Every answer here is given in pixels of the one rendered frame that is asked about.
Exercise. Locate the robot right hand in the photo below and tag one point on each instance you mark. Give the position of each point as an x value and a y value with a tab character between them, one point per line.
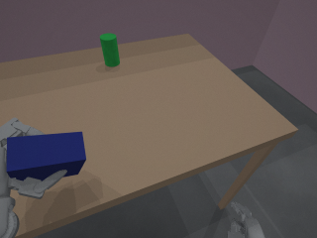
251	227

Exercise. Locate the robot left forearm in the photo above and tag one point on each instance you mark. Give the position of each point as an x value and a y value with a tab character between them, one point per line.
9	221

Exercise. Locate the robot left hand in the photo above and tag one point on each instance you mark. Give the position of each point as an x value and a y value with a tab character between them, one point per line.
30	187

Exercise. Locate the sponge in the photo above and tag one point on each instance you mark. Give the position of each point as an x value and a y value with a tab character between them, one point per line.
40	156

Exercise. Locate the table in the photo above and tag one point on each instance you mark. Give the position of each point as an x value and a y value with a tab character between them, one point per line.
168	111

